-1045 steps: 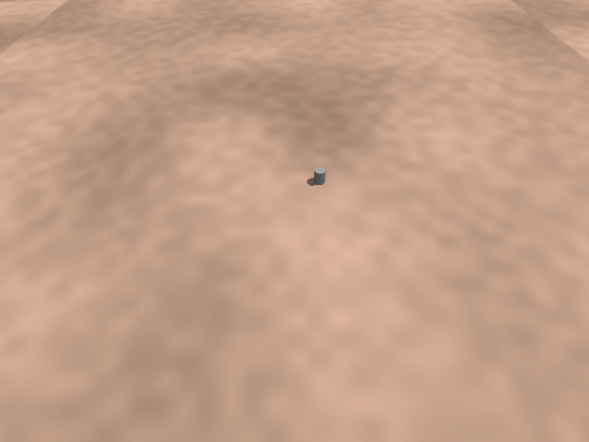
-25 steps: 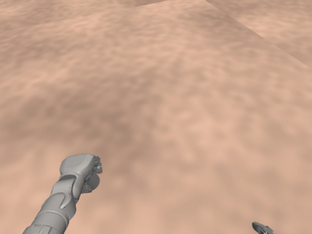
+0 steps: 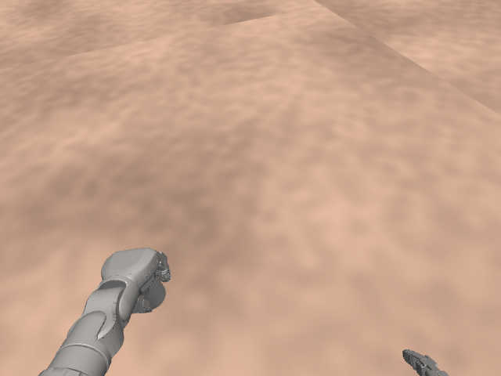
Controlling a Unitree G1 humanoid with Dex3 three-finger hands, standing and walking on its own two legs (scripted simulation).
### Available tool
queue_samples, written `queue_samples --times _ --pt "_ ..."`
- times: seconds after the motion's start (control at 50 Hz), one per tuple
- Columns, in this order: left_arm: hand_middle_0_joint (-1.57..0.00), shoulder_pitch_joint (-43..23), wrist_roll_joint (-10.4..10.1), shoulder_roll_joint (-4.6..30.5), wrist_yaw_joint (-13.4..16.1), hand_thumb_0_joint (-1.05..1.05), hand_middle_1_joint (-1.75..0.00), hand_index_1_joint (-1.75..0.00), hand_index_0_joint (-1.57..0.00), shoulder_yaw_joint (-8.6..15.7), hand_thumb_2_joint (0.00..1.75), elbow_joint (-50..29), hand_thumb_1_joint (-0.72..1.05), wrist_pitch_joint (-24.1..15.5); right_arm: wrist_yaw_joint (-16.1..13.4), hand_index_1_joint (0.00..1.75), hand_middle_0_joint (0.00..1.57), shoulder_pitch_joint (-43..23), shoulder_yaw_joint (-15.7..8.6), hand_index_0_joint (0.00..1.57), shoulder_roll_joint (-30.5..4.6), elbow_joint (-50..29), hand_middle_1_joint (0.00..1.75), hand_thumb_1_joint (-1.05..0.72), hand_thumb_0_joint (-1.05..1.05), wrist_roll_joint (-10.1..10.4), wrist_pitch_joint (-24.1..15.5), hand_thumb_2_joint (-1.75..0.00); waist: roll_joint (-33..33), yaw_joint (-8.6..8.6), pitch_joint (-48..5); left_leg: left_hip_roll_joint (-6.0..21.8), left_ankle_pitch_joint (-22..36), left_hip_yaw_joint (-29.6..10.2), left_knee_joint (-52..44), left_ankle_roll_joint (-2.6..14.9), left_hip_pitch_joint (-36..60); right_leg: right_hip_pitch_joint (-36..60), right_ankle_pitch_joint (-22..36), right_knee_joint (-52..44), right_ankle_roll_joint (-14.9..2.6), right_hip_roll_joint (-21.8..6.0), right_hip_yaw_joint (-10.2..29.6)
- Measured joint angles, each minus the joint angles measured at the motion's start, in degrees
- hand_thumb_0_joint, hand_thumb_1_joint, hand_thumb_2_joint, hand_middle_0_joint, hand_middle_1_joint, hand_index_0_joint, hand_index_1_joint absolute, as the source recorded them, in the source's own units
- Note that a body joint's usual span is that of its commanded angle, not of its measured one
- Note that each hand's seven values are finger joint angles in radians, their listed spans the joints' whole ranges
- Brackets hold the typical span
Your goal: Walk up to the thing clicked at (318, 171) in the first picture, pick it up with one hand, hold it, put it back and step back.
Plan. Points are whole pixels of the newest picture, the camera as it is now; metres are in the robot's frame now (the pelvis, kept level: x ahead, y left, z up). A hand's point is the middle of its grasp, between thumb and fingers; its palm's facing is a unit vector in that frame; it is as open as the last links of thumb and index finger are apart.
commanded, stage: hold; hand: left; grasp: from above
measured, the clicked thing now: (145, 287) +0.32 +0.22 -0.06
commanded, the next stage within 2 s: crouch in 1.12 s
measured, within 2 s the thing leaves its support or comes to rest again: neither
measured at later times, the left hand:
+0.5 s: hand (141, 296) +0.28 +0.21 -0.02, palm faces -0.43 -0.07 -0.90, open 7.6 cm
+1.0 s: hand (139, 291) +0.29 +0.21 -0.02, palm faces -0.43 -0.06 -0.90, open 7.6 cm
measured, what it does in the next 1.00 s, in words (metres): stands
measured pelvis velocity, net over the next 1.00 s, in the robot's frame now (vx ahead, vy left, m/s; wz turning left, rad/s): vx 0.00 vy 0.00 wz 0.00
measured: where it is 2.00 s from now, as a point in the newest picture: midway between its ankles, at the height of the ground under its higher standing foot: outside the picture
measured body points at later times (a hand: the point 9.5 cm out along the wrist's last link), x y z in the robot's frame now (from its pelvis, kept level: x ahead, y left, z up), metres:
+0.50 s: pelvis -0.01 -0.01 +0.01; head -0.01 -0.03 +0.46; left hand +0.30 +0.21 +0.03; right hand +0.14 -0.26 -0.10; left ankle +0.02 +0.12 -0.73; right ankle +0.01 -0.14 -0.73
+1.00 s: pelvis +0.00 +0.00 +0.01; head +0.00 -0.02 +0.46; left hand +0.31 +0.21 +0.03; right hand +0.15 -0.25 -0.10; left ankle +0.02 +0.12 -0.73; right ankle +0.01 -0.14 -0.73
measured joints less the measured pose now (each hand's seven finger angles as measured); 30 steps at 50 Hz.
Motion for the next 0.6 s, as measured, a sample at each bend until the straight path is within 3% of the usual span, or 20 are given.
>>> queue_samples --times 0.6 --pt "-0.75 1.3 -0.7 0.1 -2.5 -0.01 -0.61 -0.53 -0.87 -0.4 0.37 -4.2 0.28 0.3 -0.9 0.30 0.20 -2.3 1.1 0.20 0.0 -0.9 0.30 -0.92 0.01 0.7 0.8 -0.90 0.3 0.89 1.9 -0.1 3.3 0.1 -5.3 -0.29 4.8 4.2 2.6 -4.1 -0.34 0.0 0.0"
